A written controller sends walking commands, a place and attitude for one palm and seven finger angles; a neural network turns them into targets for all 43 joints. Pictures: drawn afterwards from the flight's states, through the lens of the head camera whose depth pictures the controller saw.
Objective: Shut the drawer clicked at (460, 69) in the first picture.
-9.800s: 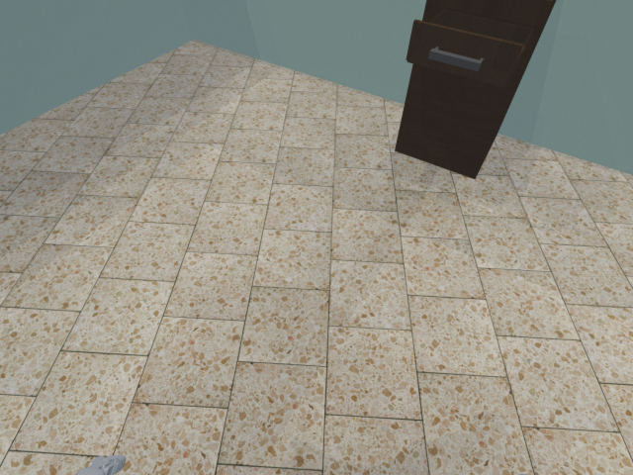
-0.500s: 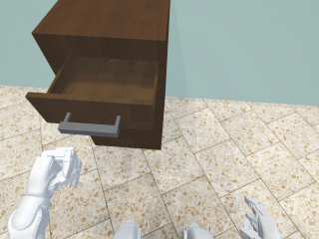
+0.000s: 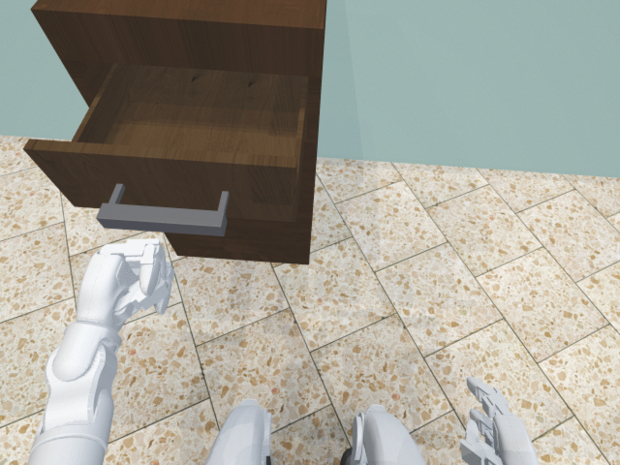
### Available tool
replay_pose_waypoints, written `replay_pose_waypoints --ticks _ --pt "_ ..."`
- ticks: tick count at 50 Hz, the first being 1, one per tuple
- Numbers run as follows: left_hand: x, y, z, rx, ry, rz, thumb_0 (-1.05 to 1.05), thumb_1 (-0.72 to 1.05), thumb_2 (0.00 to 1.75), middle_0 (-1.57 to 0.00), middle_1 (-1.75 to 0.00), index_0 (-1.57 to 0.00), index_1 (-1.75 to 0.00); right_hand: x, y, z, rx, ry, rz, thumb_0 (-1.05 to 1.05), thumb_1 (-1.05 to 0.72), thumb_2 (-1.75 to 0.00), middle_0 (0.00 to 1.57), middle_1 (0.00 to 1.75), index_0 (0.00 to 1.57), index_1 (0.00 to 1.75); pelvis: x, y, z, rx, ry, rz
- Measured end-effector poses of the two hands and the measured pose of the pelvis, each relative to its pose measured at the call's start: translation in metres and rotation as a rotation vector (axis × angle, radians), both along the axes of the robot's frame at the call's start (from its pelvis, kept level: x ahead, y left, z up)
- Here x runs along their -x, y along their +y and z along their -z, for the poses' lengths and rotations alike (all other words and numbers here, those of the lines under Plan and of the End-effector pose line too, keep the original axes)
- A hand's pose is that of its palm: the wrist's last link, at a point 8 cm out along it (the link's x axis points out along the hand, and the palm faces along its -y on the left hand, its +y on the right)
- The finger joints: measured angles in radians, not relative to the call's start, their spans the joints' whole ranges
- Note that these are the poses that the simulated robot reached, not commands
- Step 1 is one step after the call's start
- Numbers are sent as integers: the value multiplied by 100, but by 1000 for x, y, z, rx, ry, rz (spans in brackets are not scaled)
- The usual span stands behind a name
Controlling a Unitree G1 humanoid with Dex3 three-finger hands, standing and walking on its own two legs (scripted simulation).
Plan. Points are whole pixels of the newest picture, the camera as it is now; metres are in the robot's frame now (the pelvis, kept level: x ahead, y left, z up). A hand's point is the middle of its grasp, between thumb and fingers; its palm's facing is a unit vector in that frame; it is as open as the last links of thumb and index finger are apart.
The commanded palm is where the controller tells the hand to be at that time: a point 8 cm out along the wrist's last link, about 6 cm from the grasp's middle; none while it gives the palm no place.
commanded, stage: bring the fist close to the handle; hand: left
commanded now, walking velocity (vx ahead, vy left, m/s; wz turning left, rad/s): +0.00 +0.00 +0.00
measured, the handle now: (167, 206) +0.47 +0.24 -0.02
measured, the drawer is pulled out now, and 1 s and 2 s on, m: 0.20 0.20 0.11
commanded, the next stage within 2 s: push the drawer shut in 0.94 s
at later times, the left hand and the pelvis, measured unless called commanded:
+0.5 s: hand (186, 261) +0.38 +0.19 -0.02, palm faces -0.06 -1.00 -0.05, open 3.3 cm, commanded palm +0.37 +0.24 -0.02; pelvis -0.01 +0.01 -0.03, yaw -1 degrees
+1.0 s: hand (183, 261) +0.38 +0.20 -0.02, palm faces -0.05 -1.00 -0.05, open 3.3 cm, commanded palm +0.36 +0.25 -0.02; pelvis -0.01 +0.00 -0.04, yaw -1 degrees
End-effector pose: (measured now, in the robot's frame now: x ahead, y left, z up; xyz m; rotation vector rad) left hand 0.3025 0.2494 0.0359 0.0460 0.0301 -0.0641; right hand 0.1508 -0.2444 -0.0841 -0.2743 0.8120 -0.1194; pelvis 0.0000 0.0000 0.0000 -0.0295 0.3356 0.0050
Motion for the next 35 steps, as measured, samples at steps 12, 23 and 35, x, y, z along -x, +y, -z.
replay_pose_waypoints --ticks 12,23,35 --pt "-28 3 26 -3 11 -8 2 90 90 -140 -160 -140 -160 23 -2 24 12 100 31 1 -90 -90 20 30 20 30 4 5 16 2 54 10" --pt "-54 -2 47 -1 7 1 2 90 90 -140 -160 -140 -160 31 -5 44 21 163 46 1 -90 -90 20 30 20 30 6 7 31 5 99 15" --pt "-64 -1 59 -12 -3 -6 1 89 91 -140 -160 -140 -160 40 -7 63 11 225 63 1 -90 -90 20 30 20 30 8 5 44 5 128 18"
